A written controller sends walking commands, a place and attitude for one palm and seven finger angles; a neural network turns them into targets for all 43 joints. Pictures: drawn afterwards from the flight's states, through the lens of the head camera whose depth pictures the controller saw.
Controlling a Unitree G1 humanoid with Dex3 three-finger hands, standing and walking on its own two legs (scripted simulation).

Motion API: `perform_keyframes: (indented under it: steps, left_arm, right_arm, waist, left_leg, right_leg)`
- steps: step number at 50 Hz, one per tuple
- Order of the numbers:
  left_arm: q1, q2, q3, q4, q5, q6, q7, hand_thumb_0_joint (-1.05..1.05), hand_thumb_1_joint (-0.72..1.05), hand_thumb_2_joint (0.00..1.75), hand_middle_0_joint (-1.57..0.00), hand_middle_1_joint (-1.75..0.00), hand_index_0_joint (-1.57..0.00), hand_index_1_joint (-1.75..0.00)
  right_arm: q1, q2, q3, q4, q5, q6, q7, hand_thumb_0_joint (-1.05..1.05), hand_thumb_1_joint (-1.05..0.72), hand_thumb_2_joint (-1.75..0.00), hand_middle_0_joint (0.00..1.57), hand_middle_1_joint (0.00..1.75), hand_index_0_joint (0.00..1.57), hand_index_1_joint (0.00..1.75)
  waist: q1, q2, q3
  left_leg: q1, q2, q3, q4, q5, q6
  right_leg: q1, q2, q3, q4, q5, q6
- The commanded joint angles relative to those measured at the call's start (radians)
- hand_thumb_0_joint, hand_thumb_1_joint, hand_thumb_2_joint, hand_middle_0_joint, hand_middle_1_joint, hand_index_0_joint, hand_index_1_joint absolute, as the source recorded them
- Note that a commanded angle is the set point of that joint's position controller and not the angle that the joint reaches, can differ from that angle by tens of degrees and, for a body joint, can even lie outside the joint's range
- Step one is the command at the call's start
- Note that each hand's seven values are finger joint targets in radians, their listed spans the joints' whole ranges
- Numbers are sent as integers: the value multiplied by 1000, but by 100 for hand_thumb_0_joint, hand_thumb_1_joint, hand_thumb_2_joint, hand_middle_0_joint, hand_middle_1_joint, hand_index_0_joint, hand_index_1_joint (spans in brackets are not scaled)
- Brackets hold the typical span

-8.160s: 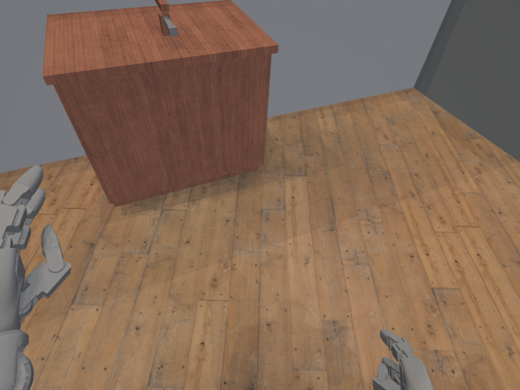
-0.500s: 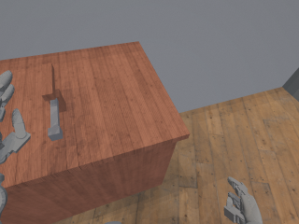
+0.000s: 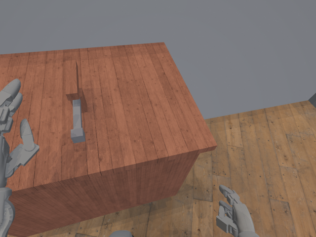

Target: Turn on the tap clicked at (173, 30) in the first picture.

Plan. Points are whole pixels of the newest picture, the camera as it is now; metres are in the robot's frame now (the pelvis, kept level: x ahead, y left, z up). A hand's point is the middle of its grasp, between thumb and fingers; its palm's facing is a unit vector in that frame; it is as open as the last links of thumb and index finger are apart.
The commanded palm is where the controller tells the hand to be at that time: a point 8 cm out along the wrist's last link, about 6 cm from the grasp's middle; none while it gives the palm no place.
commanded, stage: look again from close up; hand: left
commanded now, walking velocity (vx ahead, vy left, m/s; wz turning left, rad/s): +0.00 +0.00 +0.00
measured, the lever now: (78, 135) +0.33 +0.24 +0.04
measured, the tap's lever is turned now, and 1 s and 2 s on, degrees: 0 0 0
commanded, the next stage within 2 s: shuffle to correct the standing spot in 0.24 s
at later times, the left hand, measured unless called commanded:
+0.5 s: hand (54, 141) +0.24 +0.22 +0.16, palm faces +0.36 -0.84 -0.40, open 7.4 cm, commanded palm +0.17 +0.26 +0.18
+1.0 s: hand (77, 144) +0.24 +0.18 +0.16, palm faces +0.30 -0.84 -0.44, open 7.4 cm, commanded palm +0.18 +0.22 +0.18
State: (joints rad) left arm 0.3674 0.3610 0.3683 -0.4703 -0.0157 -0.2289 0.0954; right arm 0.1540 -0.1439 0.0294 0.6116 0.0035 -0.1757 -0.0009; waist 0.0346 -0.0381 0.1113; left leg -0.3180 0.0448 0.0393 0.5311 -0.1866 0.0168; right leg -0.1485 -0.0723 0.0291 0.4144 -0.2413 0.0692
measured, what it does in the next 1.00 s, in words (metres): shifts its weight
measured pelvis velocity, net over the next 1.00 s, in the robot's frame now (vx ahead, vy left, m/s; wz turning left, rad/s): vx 0.02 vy -0.06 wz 0.00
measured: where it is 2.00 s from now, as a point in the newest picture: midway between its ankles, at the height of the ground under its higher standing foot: outside the picture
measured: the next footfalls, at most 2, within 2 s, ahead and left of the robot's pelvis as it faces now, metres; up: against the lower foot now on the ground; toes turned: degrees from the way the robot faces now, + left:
none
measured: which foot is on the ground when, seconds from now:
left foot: down 0.00-1.00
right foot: down 0.00-1.00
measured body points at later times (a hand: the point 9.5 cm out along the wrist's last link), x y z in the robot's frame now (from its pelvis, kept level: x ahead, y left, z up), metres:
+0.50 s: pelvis +0.02 -0.02 +0.00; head +0.05 +0.00 +0.45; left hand +0.21 +0.27 +0.18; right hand +0.19 -0.25 -0.08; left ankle +0.06 +0.11 -0.74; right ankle -0.01 -0.19 -0.74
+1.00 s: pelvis +0.02 -0.06 -0.01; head +0.06 -0.04 +0.44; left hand +0.22 +0.23 +0.19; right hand +0.19 -0.30 -0.08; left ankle +0.06 +0.11 -0.74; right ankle -0.01 -0.19 -0.74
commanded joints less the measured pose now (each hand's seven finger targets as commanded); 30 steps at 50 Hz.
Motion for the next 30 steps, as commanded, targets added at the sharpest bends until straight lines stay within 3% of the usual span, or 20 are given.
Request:
perform_keyframes:
  steps: [1,2,3,5,7,8,12,13,17,18,22,23,25,27,28,30]
  left_arm:
    - [-56,171,118,-270,-13,-67,19,0,90,90,-20,-30,-20,-30]
    - [-46,186,133,-269,-12,-63,23,0,90,90,-20,-30,-20,-30]
    - [-39,154,104,-257,-14,-62,19,0,90,90,-20,-30,-20,-30]
    - [-29,161,110,-260,-14,-60,21,0,90,90,-20,-30,-20,-30]
    - [-18,179,130,-249,-11,-54,27,0,90,90,-20,-30,-20,-30]
    - [-15,146,97,-224,-16,-51,22,0,90,90,-20,-30,-20,-30]
    - [-19,179,123,-221,-12,-39,30,0,90,90,-20,-30,-20,-30]
    - [-23,140,83,-210,-15,-38,23,0,90,90,-20,-30,-20,-30]
    - [-31,192,125,-247,-12,-34,34,0,90,90,-20,-30,-20,-30]
    - [-22,161,98,-232,-19,-33,29,0,90,90,-20,-30,-20,-30]
    - [-10,208,147,-257,-27,-25,29,0,90,90,-20,-30,-20,-30]
    - [-5,166,113,-245,-32,-24,22,0,90,90,-20,-30,-20,-30]
    - [-9,177,120,-254,-35,-24,18,0,90,90,-20,-30,-20,-30]
    - [17,197,145,-245,-36,-16,19,0,90,90,-20,-30,-20,-30]
    - [26,169,119,-230,-42,-14,13,0,90,90,-20,-30,-20,-30]
    - [19,184,129,-246,-44,-15,8,0,90,90,-20,-30,-20,-30]
  right_arm:
    - [-44,-166,-78,-163,10,-40,-13,0,-90,-90,20,30,20,30]
    - [-59,-167,-76,-162,13,-40,-15,0,-90,-90,20,30,20,30]
    - [-47,-167,-75,-163,9,-35,-14,0,-90,-90,20,30,20,30]
    - [-43,-170,-80,-169,12,-30,-13,0,-90,-90,20,30,20,30]
    - [-55,-170,-79,-169,16,-25,-17,0,-90,-90,20,30,20,30]
    - [-43,-170,-78,-169,12,-19,-18,0,-90,-90,20,30,20,30]
    - [-61,-172,-83,-173,19,-9,-24,0,-90,-90,20,30,20,30]
    - [-47,-173,-83,-171,15,-4,-23,0,-90,-90,20,30,20,30]
    - [-65,-176,-86,-177,21,-2,-30,0,-90,-90,20,30,20,30]
    - [-50,-172,-83,-175,17,2,-29,0,-90,-90,20,30,20,30]
    - [-60,-167,-88,-186,25,5,-27,0,-90,-90,20,30,20,30]
    - [-41,-169,-89,-184,21,10,-23,0,-90,-90,20,30,20,30]
    - [-37,-169,-95,-193,23,11,-18,0,-90,-90,20,30,20,30]
    - [-44,-165,-94,-196,28,13,-16,0,-90,-90,20,30,20,30]
    - [-31,-166,-94,-196,22,19,-13,0,-90,-90,20,30,20,30]
    - [-22,-167,-101,-200,22,21,-10,0,-90,-90,20,30,20,30]
  waist:
    - [-12,133,-218]
    - [-13,159,-220]
    - [-14,160,-210]
    - [-12,166,-219]
    - [-13,151,-216]
    - [-15,130,-198]
    - [-15,99,-197]
    - [-20,100,-186]
    - [-15,103,-196]
    - [-18,95,-198]
    - [-14,111,-210]
    - [-19,114,-211]
    - [-17,146,-211]
    - [-15,138,-207]
    - [-18,130,-204]
    - [-17,113,-212]
  left_leg:
    - [158,32,-51,-136,3,11]
    - [169,35,-53,-147,15,9]
    - [149,39,-63,-154,12,12]
    - [154,42,-57,-147,8,13]
    - [165,39,-54,-147,3,10]
    - [140,35,-52,-143,-10,10]
    - [160,22,-30,-118,-9,6]
    - [143,17,-31,-118,-21,5]
    - [162,20,-30,-115,-3,7]
    - [152,19,-37,-119,11,6]
    - [198,47,-46,-123,95,6]
    - [184,50,-49,-126,112,5]
    - [183,68,-52,-127,117,6]
    - [189,76,-49,-121,112,6]
    - [164,73,-44,-111,101,5]
    - [161,69,-30,-81,96,-2]
  right_leg:
    - [-12,50,-43,-36,108,-72]
    - [-19,52,-47,-30,108,-70]
    - [-12,55,-54,-27,104,-70]
    - [-9,49,-49,-27,108,-71]
    - [-19,48,-47,-37,107,-70]
    - [-17,46,-49,-48,106,-69]
    - [-29,33,-32,-69,127,-71]
    - [-27,35,-36,-71,120,-71]
    - [-25,32,-32,-63,128,-71]
    - [-16,39,-42,-61,129,-70]
    - [-32,50,-54,-41,140,-60]
    - [-23,60,-65,-32,139,-58]
    - [-31,62,-66,-20,123,-55]
    - [-45,62,-66,-23,120,-55]
    - [-38,64,-68,-30,119,-55]
    - [-43,55,-59,-34,133,-59]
